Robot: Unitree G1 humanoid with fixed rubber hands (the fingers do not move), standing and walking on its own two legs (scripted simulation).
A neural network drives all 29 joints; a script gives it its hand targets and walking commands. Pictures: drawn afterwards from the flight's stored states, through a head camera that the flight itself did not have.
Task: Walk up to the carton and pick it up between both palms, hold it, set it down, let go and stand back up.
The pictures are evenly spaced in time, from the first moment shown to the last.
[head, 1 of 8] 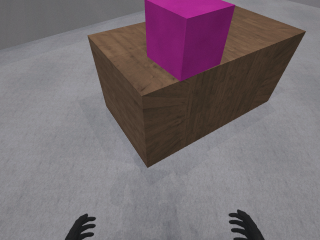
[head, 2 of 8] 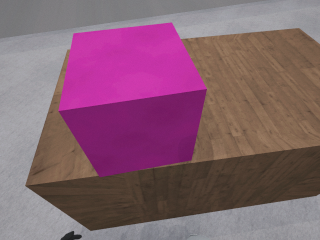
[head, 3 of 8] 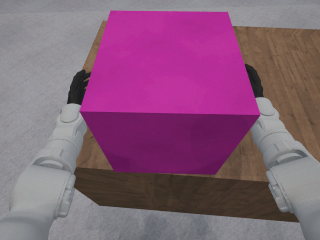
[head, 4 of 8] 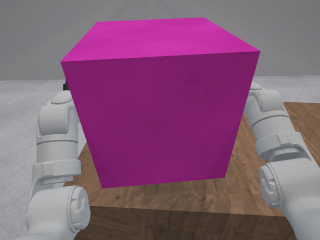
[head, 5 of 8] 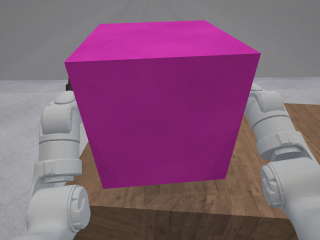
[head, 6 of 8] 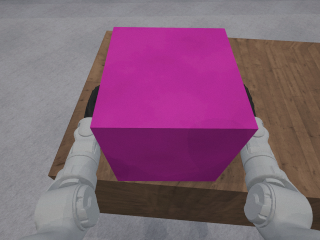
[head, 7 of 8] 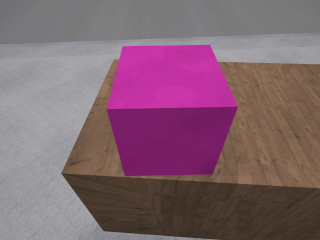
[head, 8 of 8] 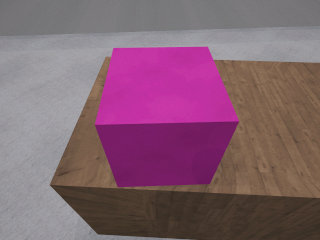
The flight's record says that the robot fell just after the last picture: no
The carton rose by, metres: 0.24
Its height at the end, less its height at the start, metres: +0.00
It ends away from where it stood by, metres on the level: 0.02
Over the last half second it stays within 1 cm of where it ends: yes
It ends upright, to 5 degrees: yes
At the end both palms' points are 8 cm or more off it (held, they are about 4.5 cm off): yes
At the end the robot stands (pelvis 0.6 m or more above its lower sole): yes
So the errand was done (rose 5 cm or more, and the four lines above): yes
